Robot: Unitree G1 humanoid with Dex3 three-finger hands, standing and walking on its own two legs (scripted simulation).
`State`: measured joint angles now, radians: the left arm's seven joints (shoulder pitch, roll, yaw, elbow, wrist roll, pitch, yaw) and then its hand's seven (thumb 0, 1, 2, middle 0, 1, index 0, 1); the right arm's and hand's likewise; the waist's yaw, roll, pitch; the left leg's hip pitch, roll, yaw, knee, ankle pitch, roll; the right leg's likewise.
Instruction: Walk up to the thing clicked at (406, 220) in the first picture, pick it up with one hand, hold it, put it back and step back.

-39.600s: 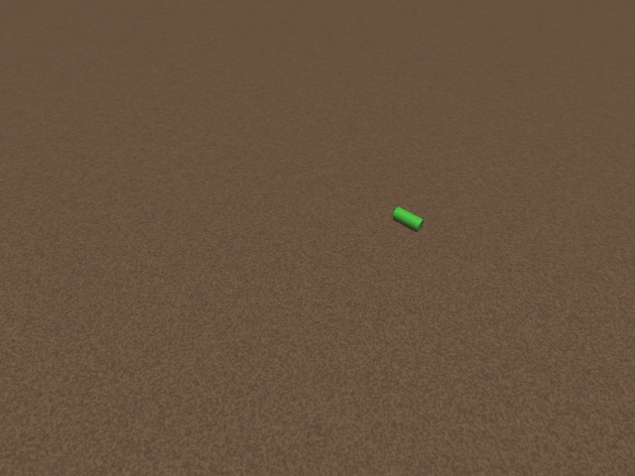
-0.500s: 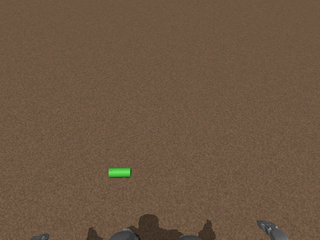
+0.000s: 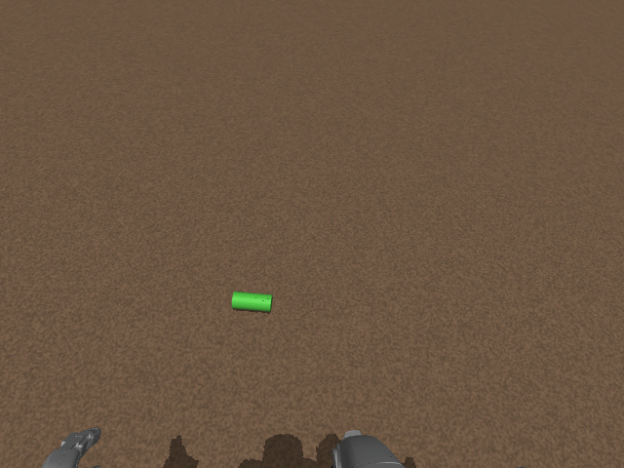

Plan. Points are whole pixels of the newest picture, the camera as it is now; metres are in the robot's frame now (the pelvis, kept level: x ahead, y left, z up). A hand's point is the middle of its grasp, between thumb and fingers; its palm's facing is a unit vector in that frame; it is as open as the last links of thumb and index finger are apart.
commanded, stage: step back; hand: left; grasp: from above
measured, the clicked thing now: (252, 301) +0.69 +0.14 -0.73
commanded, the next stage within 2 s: none
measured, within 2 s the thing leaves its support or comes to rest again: neither
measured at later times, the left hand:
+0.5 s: hand out of the picture -0.11 +0.23 -0.12, palm faces -0.06 -0.90 -0.44, open 7.3 cm
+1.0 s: hand out of the picture -0.24 +0.24 -0.14, palm faces +0.01 -0.93 -0.36, open 7.3 cm
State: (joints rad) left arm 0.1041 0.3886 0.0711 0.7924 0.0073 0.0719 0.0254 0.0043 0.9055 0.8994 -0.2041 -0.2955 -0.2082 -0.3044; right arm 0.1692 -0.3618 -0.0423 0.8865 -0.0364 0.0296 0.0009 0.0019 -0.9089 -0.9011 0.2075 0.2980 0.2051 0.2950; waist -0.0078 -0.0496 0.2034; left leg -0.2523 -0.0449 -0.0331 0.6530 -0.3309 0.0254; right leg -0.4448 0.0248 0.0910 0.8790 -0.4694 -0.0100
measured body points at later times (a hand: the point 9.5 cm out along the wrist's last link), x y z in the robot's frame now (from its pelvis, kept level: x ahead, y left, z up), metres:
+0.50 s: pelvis -0.17 -0.04 +0.01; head -0.14 -0.08 +0.46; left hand -0.10 +0.28 -0.09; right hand -0.08 -0.36 -0.12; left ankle -0.12 +0.12 -0.64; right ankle -0.16 -0.14 -0.72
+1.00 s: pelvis -0.35 -0.03 +0.01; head -0.30 -0.01 +0.46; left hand -0.24 +0.28 -0.12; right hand -0.24 -0.34 -0.10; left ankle -0.30 +0.09 -0.72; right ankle -0.40 -0.17 -0.65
